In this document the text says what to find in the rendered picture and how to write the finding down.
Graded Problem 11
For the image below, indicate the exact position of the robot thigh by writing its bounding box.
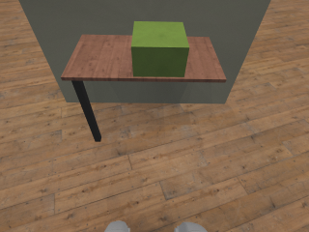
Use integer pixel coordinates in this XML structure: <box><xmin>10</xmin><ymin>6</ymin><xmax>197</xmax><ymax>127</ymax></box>
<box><xmin>104</xmin><ymin>221</ymin><xmax>130</xmax><ymax>232</ymax></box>
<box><xmin>174</xmin><ymin>222</ymin><xmax>208</xmax><ymax>232</ymax></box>

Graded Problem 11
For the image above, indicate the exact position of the table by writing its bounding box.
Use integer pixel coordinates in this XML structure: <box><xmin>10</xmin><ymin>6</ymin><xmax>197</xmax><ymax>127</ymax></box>
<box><xmin>61</xmin><ymin>34</ymin><xmax>227</xmax><ymax>142</ymax></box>

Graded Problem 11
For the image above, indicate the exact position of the robot left thigh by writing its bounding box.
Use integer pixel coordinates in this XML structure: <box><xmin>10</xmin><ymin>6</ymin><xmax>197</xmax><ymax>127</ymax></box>
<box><xmin>104</xmin><ymin>221</ymin><xmax>130</xmax><ymax>232</ymax></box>

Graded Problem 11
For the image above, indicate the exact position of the robot right thigh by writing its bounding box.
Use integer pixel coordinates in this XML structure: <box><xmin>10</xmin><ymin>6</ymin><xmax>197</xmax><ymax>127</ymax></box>
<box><xmin>174</xmin><ymin>222</ymin><xmax>208</xmax><ymax>232</ymax></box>

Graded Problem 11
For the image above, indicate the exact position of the carton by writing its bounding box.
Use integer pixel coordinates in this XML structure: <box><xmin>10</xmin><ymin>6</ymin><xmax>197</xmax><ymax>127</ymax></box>
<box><xmin>131</xmin><ymin>21</ymin><xmax>189</xmax><ymax>77</ymax></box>

